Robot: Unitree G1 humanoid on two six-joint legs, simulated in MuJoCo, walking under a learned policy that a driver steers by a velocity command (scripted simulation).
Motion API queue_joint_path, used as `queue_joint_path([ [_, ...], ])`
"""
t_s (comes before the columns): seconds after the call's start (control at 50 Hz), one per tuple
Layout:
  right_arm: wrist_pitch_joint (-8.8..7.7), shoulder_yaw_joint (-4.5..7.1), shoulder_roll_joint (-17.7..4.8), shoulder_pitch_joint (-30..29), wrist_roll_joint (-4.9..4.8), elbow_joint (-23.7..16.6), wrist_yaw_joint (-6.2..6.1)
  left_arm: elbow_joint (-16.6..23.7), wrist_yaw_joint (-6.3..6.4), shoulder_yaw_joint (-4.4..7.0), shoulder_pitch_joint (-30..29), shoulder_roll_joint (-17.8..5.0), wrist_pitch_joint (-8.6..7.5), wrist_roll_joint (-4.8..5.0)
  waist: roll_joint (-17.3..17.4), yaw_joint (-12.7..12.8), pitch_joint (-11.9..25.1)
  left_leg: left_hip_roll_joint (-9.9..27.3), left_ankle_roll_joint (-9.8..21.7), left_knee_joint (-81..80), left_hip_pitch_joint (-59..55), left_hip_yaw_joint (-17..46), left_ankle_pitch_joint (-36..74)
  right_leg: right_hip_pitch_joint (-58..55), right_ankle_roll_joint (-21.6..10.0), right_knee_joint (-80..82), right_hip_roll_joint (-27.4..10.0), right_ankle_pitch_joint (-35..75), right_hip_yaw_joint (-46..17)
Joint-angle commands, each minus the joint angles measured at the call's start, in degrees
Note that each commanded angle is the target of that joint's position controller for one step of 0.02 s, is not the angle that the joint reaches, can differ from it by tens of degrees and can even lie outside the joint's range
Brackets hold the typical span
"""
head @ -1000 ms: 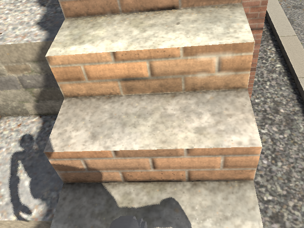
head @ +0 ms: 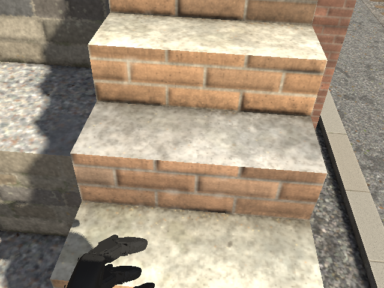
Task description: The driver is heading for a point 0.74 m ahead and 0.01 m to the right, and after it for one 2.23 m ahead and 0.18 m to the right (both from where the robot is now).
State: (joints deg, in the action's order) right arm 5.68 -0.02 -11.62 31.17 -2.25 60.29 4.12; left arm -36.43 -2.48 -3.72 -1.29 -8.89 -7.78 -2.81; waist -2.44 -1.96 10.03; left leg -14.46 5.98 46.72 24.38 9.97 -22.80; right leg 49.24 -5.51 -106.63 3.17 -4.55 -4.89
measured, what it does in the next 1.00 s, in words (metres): climbs: right foot 0.19 m higher, then left foot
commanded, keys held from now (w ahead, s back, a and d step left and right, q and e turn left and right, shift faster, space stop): w+q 0.30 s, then w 0.06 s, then w+e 0.64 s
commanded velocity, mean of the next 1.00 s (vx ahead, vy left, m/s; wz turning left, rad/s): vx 0.50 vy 0.00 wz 0.05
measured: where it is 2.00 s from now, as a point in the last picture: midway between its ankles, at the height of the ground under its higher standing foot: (230, 160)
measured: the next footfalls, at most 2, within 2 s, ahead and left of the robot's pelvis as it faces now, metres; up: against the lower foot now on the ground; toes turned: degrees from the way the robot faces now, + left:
right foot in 0.32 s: +0.32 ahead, -0.11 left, +0.19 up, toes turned +7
left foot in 0.72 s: +0.32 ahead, +0.19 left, +0.19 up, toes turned +8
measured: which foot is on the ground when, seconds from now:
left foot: down 0.00-0.34, up 0.36-0.70, down 0.72-1.00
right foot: up 0.00-0.30, down 0.32-0.72, up 0.74-1.00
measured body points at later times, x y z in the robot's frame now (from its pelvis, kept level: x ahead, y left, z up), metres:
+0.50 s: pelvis +0.22 -0.01 +0.17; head +0.21 +0.04 +0.62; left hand +0.23 +0.23 +0.00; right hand +0.45 -0.23 +0.13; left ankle +0.12 +0.06 -0.32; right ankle +0.28 -0.12 -0.51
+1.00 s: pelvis +0.40 +0.04 +0.24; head +0.42 +0.04 +0.69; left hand +0.70 +0.22 +0.24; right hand +0.26 -0.18 +0.10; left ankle +0.28 +0.18 -0.51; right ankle +0.46 -0.07 -0.18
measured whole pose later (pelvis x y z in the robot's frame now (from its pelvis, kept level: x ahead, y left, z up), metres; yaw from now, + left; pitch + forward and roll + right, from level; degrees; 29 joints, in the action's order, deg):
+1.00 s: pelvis +0.40 +0.04 +0.24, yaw +1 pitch +2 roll -1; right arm -2.1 -2.0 -9.8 31.3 0.9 66.7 0.3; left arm -27.3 0.6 -0.4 -6.8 -9.1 -1.4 4.7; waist 1.0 -1.6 -0.1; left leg 6.4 -3.7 9.2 -3.7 -7.7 -11.9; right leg 70.4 -10.5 -122.2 2.9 -28.3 2.0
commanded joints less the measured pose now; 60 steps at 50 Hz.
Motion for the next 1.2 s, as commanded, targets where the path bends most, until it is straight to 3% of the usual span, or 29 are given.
queue_joint_path([
  [0.02,-2.97,2.53,-6.25,-11.15,-0.51,-5.76,-2.93,0.64,1.86,0.12,1.6,-2.32,0.14,4.1,1.12,5.36,-17.06,13.84,1.63,-28.85,7.26,32.0,-12.88,7.53,2.48,-5.38,-1.33,-9.48,6.01],
  [0.12,-3.71,3.32,-6.36,2.69,-0.26,-1.77,-5.28,9.54,2.93,-0.84,-12.94,2.22,-1.21,6.75,8.78,-3.23,-19.46,20.11,6.11,-29.68,-20.57,33.8,-3.69,42.37,1.85,-21.57,-3.51,-16.32,8.53],
  [0.18,-3.65,4.22,-8.25,4.8,-1.34,-3.38,-4.79,18.2,3.58,-2.27,-23.8,4.68,-0.26,5.08,7.6,-4.52,-17.62,17.8,4.48,-27.96,-23.09,28.53,11.44,49.54,1.54,-15.22,-5.56,-20.35,8.87],
  [0.24,-4.01,5.5,-11.27,-5.28,-3.6,-12.61,-7.46,18.1,3.61,-4.07,-14.12,7.29,2.91,4.88,7.22,1.61,-7.9,17.21,2.84,-39.59,0.96,19.83,30.33,-3.27,0.68,19.97,-6.11,-14.39,12.17],
  [0.3,-6.04,6.47,-17.72,-5.36,-4.82,-12.25,-9.86,9.26,2.01,2.32,9.25,-5.08,3.2,10.53,8.9,11.65,7.69,15.67,0.1,-23.79,-10.59,13.63,108.9,-41.81,1.45,36.31,2.65,-22.45,16.04],
  [0.32,-7.4,6.25,-18.43,-6.98,-0.91,-12.4,-10.38,7.56,2.3,4.64,13.83,-9.9,3.21,11.85,9.03,14.21,8.5,15.19,0.24,-9.36,-18.43,15.16,104.19,-42.32,1.05,54.26,0.06,-23.53,6.27],
  [0.36,-8.69,4.81,-8.3,-2.02,3.41,-14.41,-6.51,1.48,1.98,7.03,13.54,-15.7,5.12,0.55,-18.56,7.81,18.13,1.86,-5.77,40.5,1.87,4.65,9.29,-48.14,-13.73,86.03,-24.85,-29.22,-51.12],
  [0.38,-9.04,4.51,-9.12,-13.36,6.21,-20.36,-4.49,-1.58,3.62,5.89,11.14,-10.91,6.57,0.79,-8.24,7.85,5.98,4.68,-5.27,52.22,13.17,1.83,9.99,-39.76,-12.97,87.09,-20.41,-36.59,-52.35],
  [0.4,-9.13,2.71,-5.43,-18.91,4.99,-25.48,-3.0,-5.56,3.45,3.62,10.81,-4.11,5.28,0.64,-2.94,3.95,-5.7,7.04,-4.95,53.46,21.73,1.37,11.86,-34.71,-12.1,80.36,-18.17,-35.8,-36.64],
  [0.48,-12.38,-1.55,2.04,-19.21,2.66,-28.98,-2.34,-21.25,1.33,3.47,18.91,2.75,1.53,0.82,3.98,-2.12,-11.16,7.43,-0.61,75.58,29.89,1.08,11.62,-28.31,-11.58,81.22,-15.06,-27.08,-23.63],
  [0.56,-10.62,-1.73,-2.04,-18.51,-0.58,-28.5,-4.63,-22.04,-0.41,4.25,16.31,-1.29,1.02,3.61,6.19,-5.32,-14.71,13.0,-2.02,67.05,31.49,1.56,12.39,-26.1,-7.78,85.78,-14.4,-14.93,-10.72],
  [0.62,-9.16,-0.86,-3.8,-16.78,-0.39,-27.22,-3.56,-15.72,-0.66,5.81,5.73,-7.86,1.2,7.09,6.31,-10.53,-10.77,16.74,-3.52,23.86,-5.49,-10.13,14.67,-7.12,-3.17,91.32,-8.64,-2.51,4.72],
  [0.66,-8.83,0.64,-4.13,-10.57,-2.51,-23.73,-3.72,-16.77,0.58,8.22,9.83,-13.19,1.04,9.39,-2.28,-11.9,-8.54,14.51,-6.57,4.78,-26.06,-11.68,13.56,-6.8,-4.62,88.61,-8.29,2.35,3.92],
  [0.7,-9.29,3.24,-9.15,-7.13,-0.95,-21.04,-4.46,-15.19,1.3,8.04,10.72,-13.01,2.56,7.87,4.12,-13.47,-10.21,14.6,-7.11,-22.89,-21.29,-12.33,26.85,-27.31,-4.38,72.09,-1.43,12.58,6.26],
  [0.72,-9.67,1.72,-6.68,-10.65,0.34,-19.63,-4.13,-14.67,1.51,6.7,12.62,-9.47,2.0,6.33,-0.19,-8.76,-12.69,14.78,-7.91,-35.03,-18.71,-14.5,27.91,-32.09,-4.44,63.22,-1.41,9.05,5.87],
  [0.74,-9.93,-1.15,-2.81,-11.93,0.9,-16.54,-3.45,-12.46,1.37,6.43,16.82,-4.07,2.26,4.4,5.91,-0.08,-9.87,24.89,-9.08,-28.04,-28.75,-4.95,70.71,-21.76,-1.82,46.43,1.99,-15.19,6.48],
  [0.76,-8.2,-1.14,-3.36,0.6,0.16,-12.42,-3.02,-13.34,0.78,5.99,27.32,2.02,3.03,5.66,19.68,2.08,1.92,37.07,-7.63,-13.16,-47.95,5.22,108.44,-7.99,-0.3,27.56,4.1,-23.72,3.79],
  [0.78,-6.53,0.77,-6.36,7.39,0.35,-10.52,-4.01,-13.39,-0.21,6.95,29.16,-0.78,2.83,8.33,17.2,-0.78,8.76,42.28,-6.3,-19.85,-50.81,17.0,95.47,0.25,1.29,7.4,4.08,-19.91,3.03],
  [0.82,-6.11,1.37,-6.7,-7.22,3.62,-8.86,-5.74,-2.56,0.24,5.34,5.47,3.75,2.65,7.67,13.1,-0.2,-7.07,42.18,0.56,-27.77,-32.76,15.43,44.16,17.13,0.96,-19.21,0.93,-21.81,4.9],
  [0.88,-7.75,-0.53,-0.56,-1.9,6.95,-0.68,-6.41,7.52,1.18,3.84,-5.61,2.39,0.51,7.62,10.25,0.16,-12.19,38.68,4.62,-31.46,-37.35,6.05,38.74,34.59,-3.0,-36.22,2.4,-30.86,-1.38],
  [0.92,-9.09,-1.97,2.07,-2.91,5.35,1.9,-5.65,11.06,2.1,4.0,-4.01,-0.25,3.05,7.54,7.94,3.43,-11.37,38.03,3.81,-35.13,-37.45,-0.37,31.86,38.9,-4.4,-41.3,0.81,-34.6,-1.14],
  [0.98,-10.35,-1.8,-3.33,-15.45,3.17,-0.93,-2.89,15.66,3.95,3.7,-6.5,-4.03,7.81,7.19,2.68,8.51,-15.54,30.02,-1.38,-52.31,-5.01,-20.02,30.04,9.62,-5.77,-8.08,-4.47,-20.81,6.57],
  [1.02,-10.52,1.29,-17.06,-13.9,-3.2,-3.61,-4.02,5.89,3.53,3.97,11.19,-8.02,9.21,7.84,2.52,14.37,2.37,25.94,-0.31,-46.06,-2.55,-24.91,87.81,-37.73,-3.64,18.46,2.79,-14.63,12.43],
  [1.06,-7.55,3.35,-21.85,-14.66,-3.27,-2.15,-5.97,-2.25,2.89,5.04,26.24,-9.25,10.71,7.47,12.53,19.03,3.98,32.28,1.24,-28.1,-17.89,-23.86,122.09,-40.95,0.34,28.79,4.87,-23.45,15.24],
  [1.08,-6.41,3.34,-18.87,-13.8,-3.34,-3.03,-7.66,-2.46,2.19,5.82,21.65,-12.4,11.05,8.36,10.76,15.96,1.22,29.17,1.57,-14.8,-26.73,-21.07,107.61,-34.44,0.02,51.29,6.08,-24.75,9.53],
  [1.1,-5.75,3.17,-11.75,-7.29,1.64,-5.41,-6.6,-3.54,1.23,7.26,13.47,-18.87,12.45,4.99,-9.06,6.11,-0.42,14.12,-2.6,11.63,-14.9,-20.05,35.76,-36.45,-5.3,65.12,-3.08,0.39,-21.92],
  [1.12,-9.71,2.9,-7.55,-10.54,5.25,-8.72,-4.0,-1.84,4.15,8.87,8.63,-23.97,14.61,2.0,-17.89,4.13,9.33,6.65,-3.98,54.27,1.37,-10.78,4.33,-40.73,-7.75,89.81,-10.34,-2.18,-51.8],
  [1.16,-11.87,2.37,-1.23,-20.67,5.31,-20.41,-1.23,-12.78,3.01,6.21,11.12,-14.87,12.8,2.19,-0.38,-0.29,-4.35,10.38,-0.09,70.91,22.95,-3.12,7.23,-31.99,-1.33,89.07,-8.81,-35.08,-49.39],
  [1.2,-14.53,-1.29,2.38,-26.1,4.9,-25.87,-1.66,-22.05,0.46,4.42,13.5,-7.07,9.55,1.99,0.82,-1.72,-17.3,11.38,3.64,80.88,33.43,-3.4,7.41,-21.71,-3.17,85.96,-7.19,-39.24,-43.75],
])
Velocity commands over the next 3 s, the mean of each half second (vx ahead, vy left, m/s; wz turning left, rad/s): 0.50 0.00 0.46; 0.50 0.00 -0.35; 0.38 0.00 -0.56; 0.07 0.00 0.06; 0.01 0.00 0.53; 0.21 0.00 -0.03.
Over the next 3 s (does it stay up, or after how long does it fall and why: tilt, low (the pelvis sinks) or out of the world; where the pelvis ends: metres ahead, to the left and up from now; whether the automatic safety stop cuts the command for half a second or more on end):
stays up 0.72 -0.12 0.61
